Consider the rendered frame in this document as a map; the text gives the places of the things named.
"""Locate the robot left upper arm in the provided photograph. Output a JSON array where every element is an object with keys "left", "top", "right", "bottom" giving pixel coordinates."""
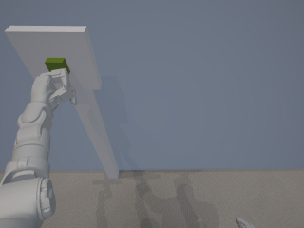
[{"left": 0, "top": 177, "right": 56, "bottom": 228}]

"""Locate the button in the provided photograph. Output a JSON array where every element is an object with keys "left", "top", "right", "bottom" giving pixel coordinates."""
[{"left": 45, "top": 58, "right": 70, "bottom": 74}]

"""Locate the right robot hand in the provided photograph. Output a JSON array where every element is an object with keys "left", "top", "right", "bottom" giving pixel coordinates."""
[{"left": 236, "top": 218, "right": 255, "bottom": 228}]

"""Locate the panel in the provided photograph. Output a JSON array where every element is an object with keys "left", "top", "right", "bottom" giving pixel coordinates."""
[{"left": 4, "top": 26, "right": 119, "bottom": 180}]

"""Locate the robot left forearm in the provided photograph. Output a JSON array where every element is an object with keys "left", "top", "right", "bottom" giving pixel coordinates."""
[{"left": 0, "top": 102, "right": 54, "bottom": 187}]

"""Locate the left robot hand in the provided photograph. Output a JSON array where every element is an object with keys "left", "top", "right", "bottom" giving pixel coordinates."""
[{"left": 30, "top": 68, "right": 77, "bottom": 112}]

